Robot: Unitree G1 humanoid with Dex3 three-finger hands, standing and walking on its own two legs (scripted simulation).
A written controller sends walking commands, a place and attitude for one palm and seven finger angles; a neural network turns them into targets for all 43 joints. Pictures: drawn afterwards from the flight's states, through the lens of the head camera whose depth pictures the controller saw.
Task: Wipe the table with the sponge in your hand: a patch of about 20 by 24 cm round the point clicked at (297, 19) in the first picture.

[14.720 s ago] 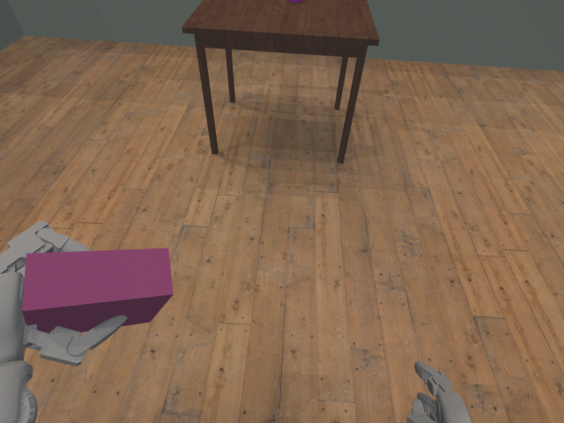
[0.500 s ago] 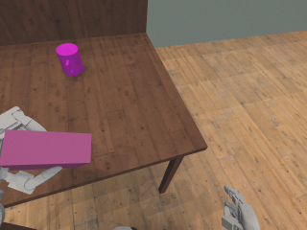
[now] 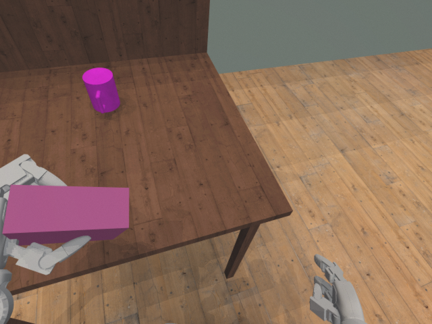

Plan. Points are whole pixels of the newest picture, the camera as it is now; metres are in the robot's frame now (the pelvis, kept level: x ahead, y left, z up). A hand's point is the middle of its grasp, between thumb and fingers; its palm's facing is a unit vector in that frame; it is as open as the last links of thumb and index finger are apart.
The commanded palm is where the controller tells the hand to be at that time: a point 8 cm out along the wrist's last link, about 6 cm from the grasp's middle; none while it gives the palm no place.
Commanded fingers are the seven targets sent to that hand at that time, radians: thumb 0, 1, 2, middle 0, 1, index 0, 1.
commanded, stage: turn the palm down, sponge in hand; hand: left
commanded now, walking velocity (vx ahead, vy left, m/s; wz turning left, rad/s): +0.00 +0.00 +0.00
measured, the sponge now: (89, 217) +0.23 +0.21 +0.13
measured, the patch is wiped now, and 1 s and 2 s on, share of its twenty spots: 0.00 0.00 0.00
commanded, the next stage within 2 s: none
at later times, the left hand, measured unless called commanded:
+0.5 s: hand (63, 222) +0.21 +0.23 +0.15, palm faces +0.27 -0.71 -0.64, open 9.6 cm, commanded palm +0.17 +0.27 +0.18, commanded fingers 0.00 0.10 1.30 -1.20 -1.60 -1.20 -1.60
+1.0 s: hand (81, 207) +0.24 +0.22 +0.14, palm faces +0.20 -0.45 -0.87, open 9.6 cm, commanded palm +0.20 +0.24 +0.18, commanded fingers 0.00 0.10 1.30 -1.20 -1.60 -1.20 -1.60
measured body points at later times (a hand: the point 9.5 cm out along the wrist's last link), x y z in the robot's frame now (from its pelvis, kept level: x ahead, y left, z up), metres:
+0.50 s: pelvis +0.01 -0.03 -0.02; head +0.01 -0.03 +0.43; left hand +0.19 +0.26 +0.18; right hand +0.19 -0.26 -0.10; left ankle +0.05 +0.08 -0.74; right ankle +0.02 -0.12 -0.74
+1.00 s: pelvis +0.03 -0.06 -0.02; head +0.03 -0.10 +0.43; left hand +0.22 +0.24 +0.19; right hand +0.21 -0.31 -0.12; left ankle +0.05 +0.08 -0.74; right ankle +0.02 -0.12 -0.74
